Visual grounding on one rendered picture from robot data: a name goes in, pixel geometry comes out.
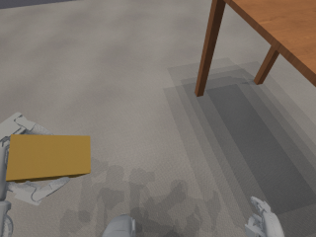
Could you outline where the robot left thigh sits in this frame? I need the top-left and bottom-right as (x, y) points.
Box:
(102, 215), (136, 237)

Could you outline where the left robot hand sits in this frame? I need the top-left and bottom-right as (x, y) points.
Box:
(0, 112), (70, 205)

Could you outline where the sponge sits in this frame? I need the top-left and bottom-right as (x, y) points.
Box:
(5, 134), (91, 184)

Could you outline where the robot left forearm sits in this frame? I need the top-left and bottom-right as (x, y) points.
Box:
(0, 200), (14, 237)

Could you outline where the table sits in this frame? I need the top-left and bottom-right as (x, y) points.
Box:
(195, 0), (316, 97)

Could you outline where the right robot hand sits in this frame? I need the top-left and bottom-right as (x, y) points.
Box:
(245, 197), (284, 237)

